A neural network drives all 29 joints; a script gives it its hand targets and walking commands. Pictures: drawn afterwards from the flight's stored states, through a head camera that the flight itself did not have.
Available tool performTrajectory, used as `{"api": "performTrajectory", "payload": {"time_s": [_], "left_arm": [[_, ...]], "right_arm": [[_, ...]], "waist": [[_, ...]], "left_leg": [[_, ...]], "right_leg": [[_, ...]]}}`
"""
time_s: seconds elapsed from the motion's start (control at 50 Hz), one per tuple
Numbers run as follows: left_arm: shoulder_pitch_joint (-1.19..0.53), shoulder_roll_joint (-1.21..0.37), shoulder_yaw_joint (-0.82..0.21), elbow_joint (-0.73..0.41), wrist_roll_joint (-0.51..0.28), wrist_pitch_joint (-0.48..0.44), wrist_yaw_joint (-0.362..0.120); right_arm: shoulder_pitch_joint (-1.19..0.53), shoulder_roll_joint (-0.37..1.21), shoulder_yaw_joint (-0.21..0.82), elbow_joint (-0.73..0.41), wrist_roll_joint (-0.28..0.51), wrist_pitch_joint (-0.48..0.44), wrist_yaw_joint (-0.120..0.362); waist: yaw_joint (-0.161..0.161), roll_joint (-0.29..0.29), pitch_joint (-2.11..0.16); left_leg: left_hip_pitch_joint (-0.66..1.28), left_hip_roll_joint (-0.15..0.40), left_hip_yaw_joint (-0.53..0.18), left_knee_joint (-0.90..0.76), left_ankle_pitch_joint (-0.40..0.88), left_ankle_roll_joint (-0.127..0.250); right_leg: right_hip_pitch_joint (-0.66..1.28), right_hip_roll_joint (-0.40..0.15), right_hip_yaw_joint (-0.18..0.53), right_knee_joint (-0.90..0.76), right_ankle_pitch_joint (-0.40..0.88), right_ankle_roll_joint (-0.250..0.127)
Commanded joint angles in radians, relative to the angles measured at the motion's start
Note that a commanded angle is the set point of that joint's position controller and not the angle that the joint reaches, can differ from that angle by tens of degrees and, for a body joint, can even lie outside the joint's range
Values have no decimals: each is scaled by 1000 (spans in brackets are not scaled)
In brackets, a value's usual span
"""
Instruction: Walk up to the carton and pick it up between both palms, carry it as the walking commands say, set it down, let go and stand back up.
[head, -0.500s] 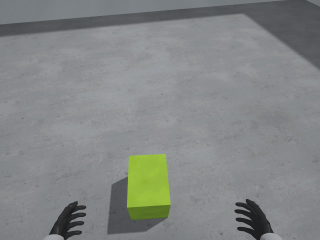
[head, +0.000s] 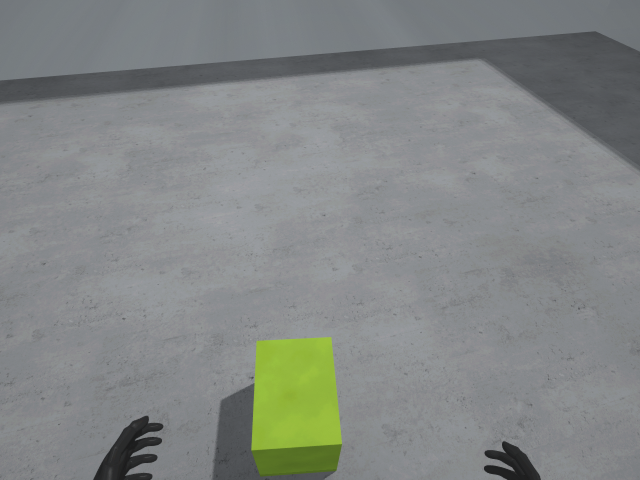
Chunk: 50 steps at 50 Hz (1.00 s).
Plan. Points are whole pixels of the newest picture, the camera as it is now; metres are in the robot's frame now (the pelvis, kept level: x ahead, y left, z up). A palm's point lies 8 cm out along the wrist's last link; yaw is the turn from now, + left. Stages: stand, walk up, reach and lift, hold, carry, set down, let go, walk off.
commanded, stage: stand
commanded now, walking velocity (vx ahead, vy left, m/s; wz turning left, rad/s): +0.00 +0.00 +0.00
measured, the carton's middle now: (296, 405) +0.46 +0.07 -0.64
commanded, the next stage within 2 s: none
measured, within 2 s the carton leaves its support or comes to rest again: neither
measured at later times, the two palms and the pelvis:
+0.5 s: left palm out of the picture +0.12 +0.26 -0.08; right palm out of the picture +0.11 -0.26 -0.09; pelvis -0.01 +0.00 +0.00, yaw +0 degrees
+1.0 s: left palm out of the picture +0.09 +0.27 -0.09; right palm out of the picture +0.08 -0.26 -0.10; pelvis -0.03 +0.00 +0.00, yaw +0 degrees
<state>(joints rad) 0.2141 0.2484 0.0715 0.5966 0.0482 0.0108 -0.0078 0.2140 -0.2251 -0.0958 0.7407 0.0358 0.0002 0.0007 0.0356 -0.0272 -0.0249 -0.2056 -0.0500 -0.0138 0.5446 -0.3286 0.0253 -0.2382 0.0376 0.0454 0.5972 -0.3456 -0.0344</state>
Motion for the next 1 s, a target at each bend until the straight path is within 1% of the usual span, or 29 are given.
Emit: {"api": "performTrajectory", "payload": {"time_s": [0.0,0.04,0.1,0.12,0.16,0.18,0.24,0.26,0.3,0.32,0.36,0.46,0.54,0.56,0.58,0.64,0.66,0.68,0.7,0.72,0.74,0.76,0.78,0.82,0.86,0.88,0.9,0.92,0.98], "left_arm": [[-34,213,40,-1,-5,-57,36],[-41,207,40,4,-8,-60,31],[-37,209,40,18,-9,-64,30],[-44,215,40,20,-5,-64,32],[-37,219,43,29,-4,-68,32],[-39,223,43,27,-5,-68,31],[-40,224,41,32,-7,-70,30],[-50,219,39,33,-7,-72,29],[-49,217,39,40,-8,-72,30],[-47,219,38,44,-7,-72,30],[-45,220,38,47,-7,-75,28],[-45,227,38,67,-7,-79,29],[-57,221,36,74,-11,-78,27],[-57,225,38,75,-10,-79,27],[-54,223,36,80,-10,-80,28],[-57,230,37,87,-8,-81,30],[-53,230,37,93,-11,-81,29],[-49,222,36,96,-12,-81,29],[-50,225,34,100,-12,-81,30],[-57,222,33,101,-14,-80,30],[-64,221,33,98,-12,-81,29],[-65,233,35,106,-10,-81,29],[-69,231,36,107,-13,-79,29],[-72,233,35,108,-11,-81,28],[-64,231,33,123,-13,-80,28],[-70,238,36,123,-11,-79,29],[-64,231,35,125,-15,-80,28],[-61,230,33,134,-13,-80,27],[-65,232,34,144,-16,-80,28]], "right_arm": [[-58,-221,-26,-86,-83,-36,-17],[-67,-230,-28,-87,-83,-40,-19],[-64,-231,-26,-78,-83,-44,-19],[-62,-222,-26,-78,-84,-45,-18],[-61,-224,-24,-73,-82,-48,-18],[-55,-229,-27,-71,-82,-48,-18],[-66,-232,-27,-68,-81,-52,-19],[-62,-236,-27,-67,-79,-53,-19],[-57,-235,-25,-56,-81,-54,-20],[-58,-238,-26,-55,-81,-55,-20],[-74,-241,-26,-53,-79,-57,-18],[-50,-236,-23,-30,-78,-59,-18],[-47,-243,-20,-20,-78,-61,-20],[-57,-248,-20,-17,-76,-61,-19],[-52,-244,-19,-12,-77,-62,-20],[-57,-244,-20,-5,-76,-62,-17],[-53,-254,-22,0,-75,-64,-18],[-54,-254,-23,2,-77,-64,-17],[-54,-256,-22,8,-77,-63,-18],[-55,-255,-20,10,-74,-65,-19],[-62,-252,-20,12,-74,-65,-18],[-65,-251,-20,15,-75,-63,-17],[-61,-250,-18,19,-77,-64,-19],[-60,-254,-21,25,-72,-64,-17],[-55,-248,-14,36,-73,-66,-15],[-58,-252,-18,40,-72,-66,-16],[-68,-258,-19,39,-73,-67,-16],[-71,-252,-18,43,-72,-65,-17],[-70,-258,-18,54,-73,-68,-17]], "waist": [[-34,-1,-123],[-29,-4,-111],[-27,3,-84],[-32,5,-71],[-28,2,-82],[-33,-11,-82],[-29,6,-71],[-34,-3,-63],[-31,5,-53],[-30,-8,-54],[-25,10,-49],[-32,-9,-32],[-29,9,-8],[-25,-3,-20],[-29,6,-16],[-27,0,-6],[-29,15,-8],[-26,0,-13],[-26,11,4],[-27,0,9],[-28,10,3],[-29,-8,9],[-31,7,21],[-32,10,30],[-31,8,31],[-32,-7,36],[-25,8,45],[-28,15,40],[-25,19,34]], "left_leg": [[49,115,-110,-54,345,12],[38,118,-117,-67,306,15],[26,123,-127,-81,279,20],[19,121,-121,-81,285,19],[23,122,-123,-79,287,24],[25,126,-126,-88,289,23],[20,124,-124,-87,267,23],[20,125,-127,-98,249,23],[14,130,-131,-104,250,24],[10,128,-133,-103,245,26],[8,128,-133,-109,226,27],[4,125,-131,-96,236,30],[0,132,-142,-119,231,32],[3,130,-135,-115,231,28],[2,134,-139,-114,229,33],[3,133,-137,-120,239,30],[5,134,-141,-123,237,33],[12,134,-138,-121,234,34],[-2,133,-143,-121,237,36],[-6,137,-146,-125,225,36],[0,135,-143,-123,218,35],[-7,132,-138,-127,205,34],[-9,131,-138,-131,197,34],[-9,131,-141,-135,178,33],[-10,134,-146,-142,168,36],[-9,137,-150,-148,173,34],[-16,138,-151,-149,168,38],[-9,136,-150,-148,166,36],[-15,137,-155,-160,174,39]], "right_leg": [[46,-112,108,-128,405,2],[37,-108,109,-138,361,3],[24,-116,124,-150,340,-4],[24,-115,125,-151,344,-5],[32,-118,124,-147,353,-6],[33,-116,125,-148,349,-8],[23,-117,127,-157,332,-9],[15,-115,133,-162,308,-10],[21,-114,131,-164,298,-11],[20,-114,131,-163,301,-12],[17,-117,135,-171,281,-15],[14,-126,148,-175,298,-19],[9,-121,149,-185,268,-20],[10,-122,146,-180,273,-20],[11,-127,155,-183,272,-24],[10,-127,151,-182,287,-25],[8,-127,151,-183,277,-27],[15,-123,147,-182,282,-24],[8,-127,148,-184,278,-27],[8,-125,154,-190,265,-30],[4,-127,154,-193,260,-28],[7,-127,157,-198,246,-30],[0,-127,160,-204,232,-30],[-12,-128,165,-215,207,-30],[-11,-132,167,-219,195,-32],[-12,-125,159,-217,187,-30],[-14,-124,164,-222,177,-29],[-15,-129,171,-225,175,-32],[7,-124,158,-212,198,-31]]}}
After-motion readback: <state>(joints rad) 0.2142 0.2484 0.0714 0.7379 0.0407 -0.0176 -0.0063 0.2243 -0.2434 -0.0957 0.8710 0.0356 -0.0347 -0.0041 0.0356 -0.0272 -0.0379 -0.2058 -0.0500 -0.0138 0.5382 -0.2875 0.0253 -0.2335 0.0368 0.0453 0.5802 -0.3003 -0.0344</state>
